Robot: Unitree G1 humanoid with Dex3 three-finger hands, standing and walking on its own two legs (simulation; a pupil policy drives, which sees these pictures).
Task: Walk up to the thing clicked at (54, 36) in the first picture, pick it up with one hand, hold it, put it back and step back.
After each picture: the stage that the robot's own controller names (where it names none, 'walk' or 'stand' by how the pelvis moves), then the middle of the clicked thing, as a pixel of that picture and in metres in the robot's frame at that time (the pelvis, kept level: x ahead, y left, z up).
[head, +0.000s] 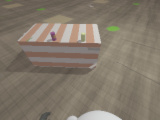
stand; (53, 36) +1.07 +0.57 -0.12
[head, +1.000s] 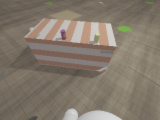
walk; (63, 34) +1.00 +0.36 -0.09
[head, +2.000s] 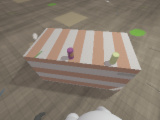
walk; (70, 53) +0.66 +0.20 -0.10
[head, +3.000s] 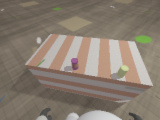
stand; (74, 64) +0.54 +0.17 -0.11
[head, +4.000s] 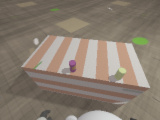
stand; (72, 66) +0.52 +0.18 -0.12
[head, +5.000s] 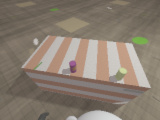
stand; (73, 66) +0.52 +0.17 -0.12
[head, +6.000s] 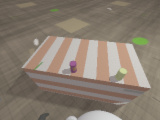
stand; (73, 67) +0.52 +0.17 -0.12
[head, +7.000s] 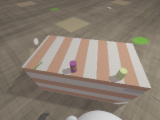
stand; (73, 66) +0.52 +0.17 -0.12
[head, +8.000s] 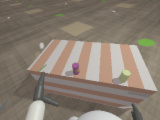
rise first; (75, 68) +0.51 +0.18 -0.12
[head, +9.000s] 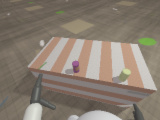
go down; (76, 67) +0.52 +0.17 -0.12
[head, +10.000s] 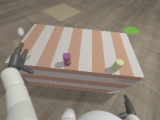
go down; (67, 59) +0.53 +0.17 -0.09
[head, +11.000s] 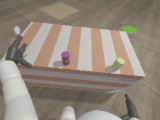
go down; (65, 58) +0.52 +0.17 -0.06
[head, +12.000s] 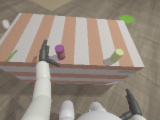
close in; (60, 52) +0.53 +0.19 -0.03
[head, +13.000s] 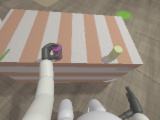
close; (57, 52) +0.52 +0.18 -0.02
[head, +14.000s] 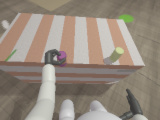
lift; (61, 59) +0.47 +0.17 -0.02
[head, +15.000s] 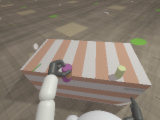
lift; (66, 73) +0.34 +0.16 +0.08
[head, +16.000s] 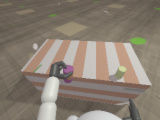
hold; (68, 74) +0.33 +0.16 +0.07
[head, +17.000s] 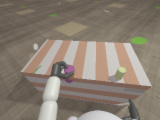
hold; (69, 74) +0.34 +0.15 +0.06
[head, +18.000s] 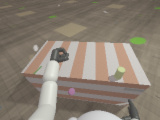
crouch; (71, 91) +0.38 +0.19 -0.31
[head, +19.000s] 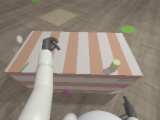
lower; (65, 93) +0.41 +0.25 -0.70
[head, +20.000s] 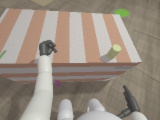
lower; (57, 84) +0.43 +0.25 -0.62
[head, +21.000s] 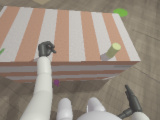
lower; (57, 83) +0.44 +0.25 -0.62
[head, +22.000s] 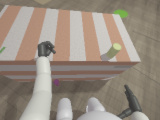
lower; (56, 82) +0.44 +0.25 -0.62
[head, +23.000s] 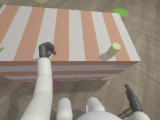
lower; (56, 82) +0.44 +0.25 -0.62
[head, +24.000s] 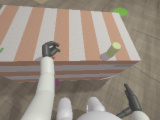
open; (56, 82) +0.44 +0.25 -0.62
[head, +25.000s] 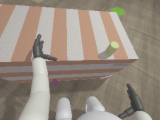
withdraw; (55, 82) +0.44 +0.25 -0.62
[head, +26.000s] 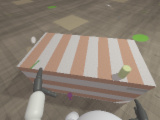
sink last; (70, 96) +0.40 +0.23 -0.68
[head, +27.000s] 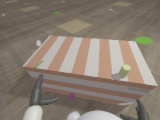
stand; (72, 96) +0.43 +0.24 -0.67
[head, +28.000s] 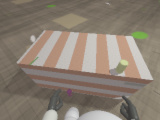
stand; (69, 92) +0.44 +0.25 -0.66
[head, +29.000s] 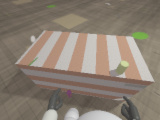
stand; (69, 93) +0.43 +0.25 -0.66
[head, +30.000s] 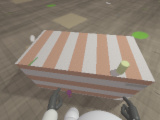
stand; (69, 93) +0.42 +0.25 -0.66
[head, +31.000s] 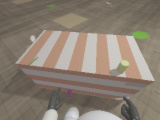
stand; (69, 93) +0.43 +0.25 -0.65
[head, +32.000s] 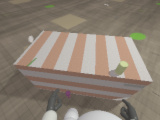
stand; (68, 94) +0.42 +0.25 -0.66
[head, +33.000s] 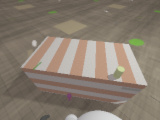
stand; (69, 96) +0.44 +0.24 -0.72
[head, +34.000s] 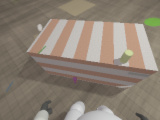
walk; (75, 80) +0.52 +0.24 -0.70
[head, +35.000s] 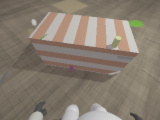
walk; (71, 68) +0.74 +0.24 -0.71
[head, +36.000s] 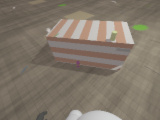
stand; (78, 64) +1.00 +0.27 -0.70
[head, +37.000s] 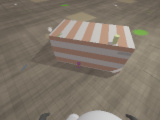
stand; (78, 65) +1.01 +0.21 -0.72
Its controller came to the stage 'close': yes
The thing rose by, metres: 0.19
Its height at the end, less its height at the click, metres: -0.60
